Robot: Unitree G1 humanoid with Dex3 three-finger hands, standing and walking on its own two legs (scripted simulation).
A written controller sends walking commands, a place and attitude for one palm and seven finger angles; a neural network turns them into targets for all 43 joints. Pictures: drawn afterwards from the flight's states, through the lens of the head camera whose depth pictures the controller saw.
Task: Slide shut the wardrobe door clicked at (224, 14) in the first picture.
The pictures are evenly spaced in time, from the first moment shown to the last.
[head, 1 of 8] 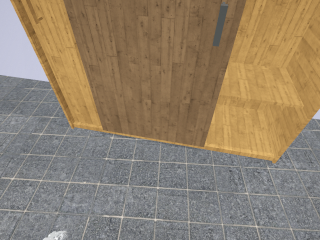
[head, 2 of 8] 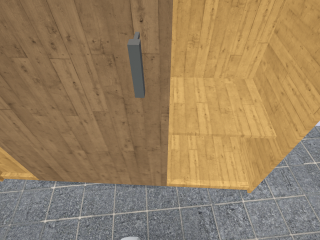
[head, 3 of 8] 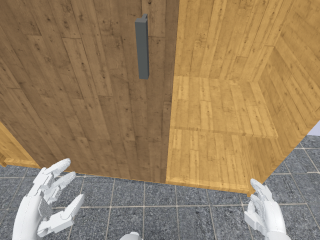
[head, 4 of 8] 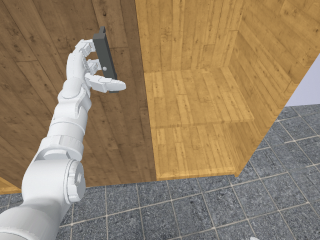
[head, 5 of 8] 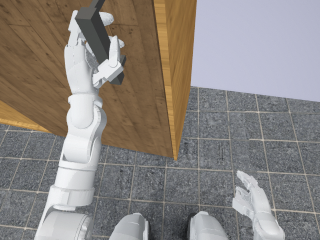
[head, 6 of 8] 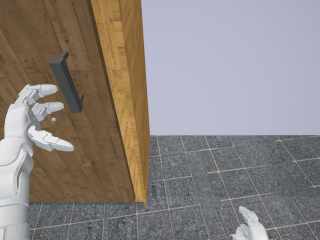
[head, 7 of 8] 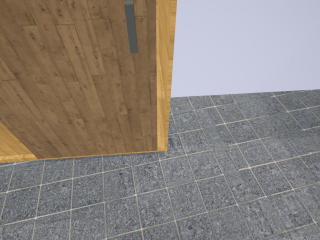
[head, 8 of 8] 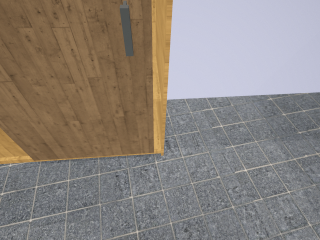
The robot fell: no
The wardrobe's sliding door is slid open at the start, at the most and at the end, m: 0.51 0.51 0.05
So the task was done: no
